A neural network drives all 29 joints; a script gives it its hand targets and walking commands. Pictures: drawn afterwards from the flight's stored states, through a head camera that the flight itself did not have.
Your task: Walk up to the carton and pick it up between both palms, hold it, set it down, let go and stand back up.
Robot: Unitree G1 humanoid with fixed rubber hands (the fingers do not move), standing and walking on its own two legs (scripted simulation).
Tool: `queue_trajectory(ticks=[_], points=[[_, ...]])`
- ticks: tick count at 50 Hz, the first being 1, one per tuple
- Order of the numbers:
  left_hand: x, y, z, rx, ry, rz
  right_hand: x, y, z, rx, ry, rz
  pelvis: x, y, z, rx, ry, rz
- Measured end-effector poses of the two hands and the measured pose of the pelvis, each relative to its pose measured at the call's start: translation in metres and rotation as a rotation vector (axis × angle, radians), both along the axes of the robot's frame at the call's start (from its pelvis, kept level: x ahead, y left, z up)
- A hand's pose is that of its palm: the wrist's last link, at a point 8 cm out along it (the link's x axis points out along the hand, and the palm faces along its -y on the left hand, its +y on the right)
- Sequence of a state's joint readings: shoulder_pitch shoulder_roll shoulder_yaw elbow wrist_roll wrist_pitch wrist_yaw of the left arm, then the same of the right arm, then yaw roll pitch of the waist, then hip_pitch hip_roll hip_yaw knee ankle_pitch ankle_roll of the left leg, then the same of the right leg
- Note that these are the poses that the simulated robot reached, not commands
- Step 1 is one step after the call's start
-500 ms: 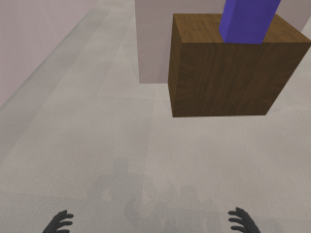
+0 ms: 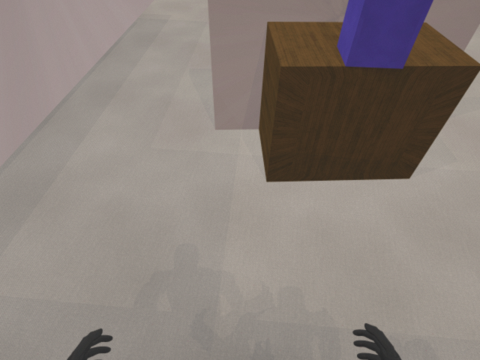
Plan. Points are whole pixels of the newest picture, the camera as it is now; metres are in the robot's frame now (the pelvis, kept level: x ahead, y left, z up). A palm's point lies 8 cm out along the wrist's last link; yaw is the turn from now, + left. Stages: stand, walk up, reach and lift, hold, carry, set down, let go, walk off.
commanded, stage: stand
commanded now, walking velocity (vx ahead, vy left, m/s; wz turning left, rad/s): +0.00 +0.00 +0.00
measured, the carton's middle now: (378, 25) +1.27 -0.55 +0.06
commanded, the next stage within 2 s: walk up in 1.00 s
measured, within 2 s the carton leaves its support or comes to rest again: neither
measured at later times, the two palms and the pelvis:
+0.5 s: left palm out of the picture +0.12 +0.28 -0.08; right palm out of the picture +0.13 -0.25 -0.09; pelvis +0.00 +0.00 +0.00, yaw +0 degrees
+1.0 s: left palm out of the picture +0.12 +0.28 -0.08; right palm out of the picture +0.13 -0.25 -0.09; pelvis +0.00 +0.00 +0.00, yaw +0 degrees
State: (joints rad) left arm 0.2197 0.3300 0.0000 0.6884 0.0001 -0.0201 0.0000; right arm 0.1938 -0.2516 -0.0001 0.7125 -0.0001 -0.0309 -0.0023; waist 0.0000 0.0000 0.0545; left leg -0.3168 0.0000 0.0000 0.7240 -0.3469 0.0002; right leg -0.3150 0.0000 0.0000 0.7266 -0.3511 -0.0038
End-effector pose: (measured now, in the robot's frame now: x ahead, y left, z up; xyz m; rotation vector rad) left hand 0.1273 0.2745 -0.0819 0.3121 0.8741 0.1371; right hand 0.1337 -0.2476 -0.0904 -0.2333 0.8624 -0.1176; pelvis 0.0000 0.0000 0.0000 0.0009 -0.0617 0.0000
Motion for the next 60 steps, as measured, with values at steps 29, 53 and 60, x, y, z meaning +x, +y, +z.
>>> queue_trajectory(ticks=[29, 53, 60], points=[[-0.005, 0.002, -0.002, -0.001, 0.018, 0.005, -0.003, 0.001, 0.000, -0.002, 0.013, -0.002, -0.001, 0.001, 0.001, -0.002, 0.002, 0.000], [-0.010, 0.002, -0.001, -0.001, 0.035, 0.008, -0.009, 0.000, 0.000, -0.001, 0.031, -0.005, -0.004, 0.001, 0.004, -0.001, 0.010, 0.000], [-0.010, 0.002, -0.001, -0.005, 0.038, 0.002, -0.010, -0.001, 0.001, -0.001, 0.030, -0.002, -0.004, 0.001, 0.005, -0.001, 0.012, 0.000]])
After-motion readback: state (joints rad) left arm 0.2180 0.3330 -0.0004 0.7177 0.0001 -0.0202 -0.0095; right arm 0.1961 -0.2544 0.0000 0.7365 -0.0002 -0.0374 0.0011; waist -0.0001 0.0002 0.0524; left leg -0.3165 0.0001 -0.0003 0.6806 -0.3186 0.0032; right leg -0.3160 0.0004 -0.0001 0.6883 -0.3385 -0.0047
